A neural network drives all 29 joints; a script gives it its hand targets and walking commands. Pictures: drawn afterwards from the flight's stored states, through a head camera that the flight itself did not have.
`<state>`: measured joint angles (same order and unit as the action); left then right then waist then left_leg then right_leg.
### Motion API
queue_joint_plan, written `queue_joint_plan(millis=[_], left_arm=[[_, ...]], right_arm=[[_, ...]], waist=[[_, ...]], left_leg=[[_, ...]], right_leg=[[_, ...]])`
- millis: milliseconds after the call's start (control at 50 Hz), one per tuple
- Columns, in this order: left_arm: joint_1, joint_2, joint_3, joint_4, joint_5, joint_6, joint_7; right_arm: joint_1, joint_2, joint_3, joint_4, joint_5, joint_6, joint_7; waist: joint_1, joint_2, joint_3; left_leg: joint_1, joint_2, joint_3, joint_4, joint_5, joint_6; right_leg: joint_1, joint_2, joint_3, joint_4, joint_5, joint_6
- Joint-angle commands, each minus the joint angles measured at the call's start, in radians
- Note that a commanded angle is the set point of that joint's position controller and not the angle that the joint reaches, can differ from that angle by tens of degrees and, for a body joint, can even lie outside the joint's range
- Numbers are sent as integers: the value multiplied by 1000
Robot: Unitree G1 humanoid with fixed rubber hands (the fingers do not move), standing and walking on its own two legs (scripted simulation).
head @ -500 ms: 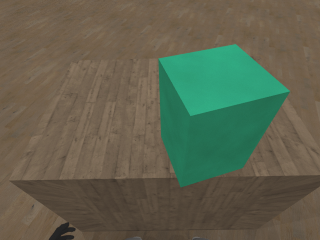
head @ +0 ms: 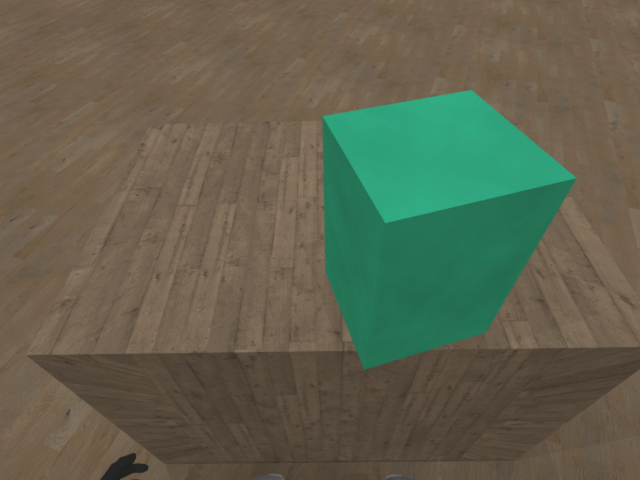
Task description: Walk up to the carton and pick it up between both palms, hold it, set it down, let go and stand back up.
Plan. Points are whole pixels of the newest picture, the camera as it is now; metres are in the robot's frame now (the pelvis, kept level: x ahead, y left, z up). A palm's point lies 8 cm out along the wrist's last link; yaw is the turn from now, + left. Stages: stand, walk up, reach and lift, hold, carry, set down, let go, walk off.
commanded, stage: walk up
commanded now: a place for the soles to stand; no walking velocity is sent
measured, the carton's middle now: (414, 238) +0.42 -0.10 +0.09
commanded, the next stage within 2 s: none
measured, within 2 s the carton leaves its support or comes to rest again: neither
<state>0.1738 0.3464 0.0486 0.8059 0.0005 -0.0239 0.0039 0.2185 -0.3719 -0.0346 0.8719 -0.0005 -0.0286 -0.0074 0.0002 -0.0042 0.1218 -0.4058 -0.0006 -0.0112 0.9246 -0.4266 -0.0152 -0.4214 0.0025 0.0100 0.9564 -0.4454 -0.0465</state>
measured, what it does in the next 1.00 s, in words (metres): steps to the right: right foot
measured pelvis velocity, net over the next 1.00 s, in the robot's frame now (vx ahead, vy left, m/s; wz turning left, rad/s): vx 0.02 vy -0.13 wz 0.00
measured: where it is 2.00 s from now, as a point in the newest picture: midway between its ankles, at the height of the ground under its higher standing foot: outside the picture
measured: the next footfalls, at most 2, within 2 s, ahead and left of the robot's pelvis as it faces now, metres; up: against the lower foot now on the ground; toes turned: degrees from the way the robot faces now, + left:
right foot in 0.40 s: +0.11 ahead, -0.20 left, +0.00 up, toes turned -2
left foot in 1.12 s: +0.10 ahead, +0.05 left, +0.00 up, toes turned -1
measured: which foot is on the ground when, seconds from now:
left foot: down 0.00-0.40, up 0.42-1.00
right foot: down 0.00-0.14, up 0.16-0.38, down 0.40-1.00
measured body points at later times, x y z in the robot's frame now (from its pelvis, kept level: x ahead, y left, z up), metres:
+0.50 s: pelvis +0.00 -0.13 -0.01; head +0.03 -0.12 +0.43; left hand +0.13 +0.18 -0.12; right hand +0.05 -0.46 -0.11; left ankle +0.03 +0.07 -0.65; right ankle +0.06 -0.20 -0.69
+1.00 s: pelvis +0.02 -0.13 +0.00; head +0.04 -0.17 +0.44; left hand +0.11 +0.18 -0.09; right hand +0.09 -0.43 -0.15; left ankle +0.05 +0.03 -0.66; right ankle +0.06 -0.20 -0.69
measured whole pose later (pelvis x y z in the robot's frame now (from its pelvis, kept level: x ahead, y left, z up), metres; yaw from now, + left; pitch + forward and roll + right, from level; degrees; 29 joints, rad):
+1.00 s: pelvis +0.02 -0.13 +0.00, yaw +0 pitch -4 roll +0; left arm 0.25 0.30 0.08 0.81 0.00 -0.06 0.01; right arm 0.25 -0.37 -0.08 0.89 0.00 -0.01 -0.04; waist 0.00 0.11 0.11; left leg -0.50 0.04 -0.08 1.13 -0.42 -0.02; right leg -0.43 0.01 -0.13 0.96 -0.46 -0.09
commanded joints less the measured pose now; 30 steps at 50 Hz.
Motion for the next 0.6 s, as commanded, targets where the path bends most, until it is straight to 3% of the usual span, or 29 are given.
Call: queue_joint_plan(millis=[0, 20, 40, 60, 80, 100, 120, 140, 160, 200, 280, 320, 340, 360, 380, 400, 420, 440, 480, 500, 520, 540, 580], left_arm=[[-3, 257, 64, 11, 21, -34, 5], [-23, 281, 67, 7, 24, -38, 7], [-85, 355, 118, -128, 108, 11, -38], [-142, 342, 116, -152, 100, 36, -49], [-177, 292, 103, -187, 95, 50, -54], [-172, 227, 86, -204, 96, 55, -55], [-171, 280, 103, -211, 105, 63, -48], [-146, 301, 112, -190, 98, 71, -47], [-130, 294, 114, -179, 96, 71, -52], [-113, 278, 117, -177, 97, 70, -60], [-99, 278, 123, -161, 80, 73, -72], [-10, 282, 129, -116, 68, 62, -74], [74, 282, 140, -68, 59, 53, -70], [198, 301, 155, -9, 58, 42, -64], [258, 385, 165, 0, 65, 28, -48], [156, 398, 151, -35, 60, 22, -38], [101, 414, 154, -54, 53, 22, -25], [60, 436, 149, -67, 51, 16, -18], [56, 379, 147, -35, 54, -1, -3], [69, 359, 144, -24, 43, -10, 1], [66, 347, 145, -27, 39, -17, 7], [53, 332, 141, -31, 38, -27, 13], [46, 329, 145, -30, 31, -45, 22]], right_arm=[[-122, -254, -56, -60, -25, -33, -10], [-109, -232, -55, -58, -25, -29, -10], [81, -329, -99, -16, -12, -53, -65], [196, -363, -113, 21, -18, -63, -86], [297, -385, -127, 40, -27, -72, -98], [333, -459, -152, 37, -39, -84, -106], [288, -499, -166, 19, -34, -91, -117], [261, -496, -166, 7, -36, -95, -126], [256, -477, -157, 4, -37, -97, -134], [244, -431, -150, -5, -44, -98, -143], [171, -436, -146, -23, -57, -94, -140], [43, -422, -137, -50, -55, -89, -125], [-25, -391, -121, -53, -53, -84, -119], [-57, -330, -101, -55, -54, -74, -111], [-47, -209, -68, -56, -46, -64, -107], [-10, -222, -66, -62, -35, -51, -117], [19, -286, -84, -43, -29, -44, -111], [35, -303, -91, -32, -18, -44, -98], [89, -289, -91, 3, -8, -35, -75], [115, -274, -89, 9, -7, -35, -63], [132, -277, -91, 12, -10, -29, -55], [136, -272, -92, 10, -9, -23, -50], [139, -271, -99, 5, -9, -8, -46]], waist=[[52, -5, -117], [34, -48, -91], [26, -273, -72], [-32, -221, -63], [-85, -88, -67], [-92, 129, -87], [-79, 65, -73], [-58, 6, -99], [-48, -2, -106], [-33, 33, -129], [-18, 172, -134], [37, 221, -157], [95, 203, -189], [160, 73, -236], [204, -318, -205], [122, -250, -130], [107, -94, -95], [82, -55, -101], [62, -65, -87], [53, -70, -102], [50, -57, -101], [39, -18, -90], [26, 35, -68]], left_leg=[[-126, 98, -212, -272, 29, 115], [-111, 56, -128, -198, 98, 87], [-47, 41, -129, -95, -49, 122], [67, 58, -139, -117, -144, 134], [192, 162, -320, -328, -206, 167], [286, 363, -680, -535, -155, 231], [279, 477, -793, -558, -16, 298], [284, 477, -765, -505, 89, 316], [286, 457, -709, -456, 200, 320], [250, 418, -607, -400, 314, 303], [85, 380, -491, -366, 211, 280], [-84, 331, -376, -337, 105, 243], [-189, 269, -253, -243, 103, 186], [-353, 170, -105, 14, 41, 119], [-511, -20, 47, 367, -219, 46], [-516, -37, -54, 440, -232, 53], [-486, -2, -100, 427, -157, 54], [-458, 7, -107, 445, -124, 58], [-416, 41, -99, 432, -40, 51], [-397, 40, -103, 423, -12, 37], [-370, 39, -133, 394, 15, 32], [-344, 41, -147, 355, 50, 29], [-327, 31, -173, 305, 72, 22]], right_leg=[[131, -80, 189, -369, -16, -53], [102, -131, 288, -420, -21, -82], [-45, -120, 314, -372, 47, -171], [-184, -136, 297, -303, 62, -181], [-326, -63, 200, -114, 46, -103], [-457, 24, 46, 137, -82, -16], [-489, -30, 119, 231, -156, 10], [-462, -50, 141, 269, -168, 18], [-447, -62, 143, 279, -153, 19], [-402, -77, 140, 281, -136, 10], [-281, -98, 95, 216, -94, 10], [-48, -82, 59, 51, -20, -2], [133, -61, 40, -78, 45, -17], [383, -34, 73, -196, 1, -19], [380, -214, 428, -515, -167, -24], [244, -289, 672, -674, -230, -34], [196, -318, 708, -728, -358, -26], [171, -330, 737, -756, -357, -16], [192, -276, 566, -669, -272, 65], [226, -259, 516, -628, -199, 83], [215, -262, 483, -619, -199, 97], [198, -271, 466, -607, -172, 83], [213, -293, 463, -612, -171, 90]])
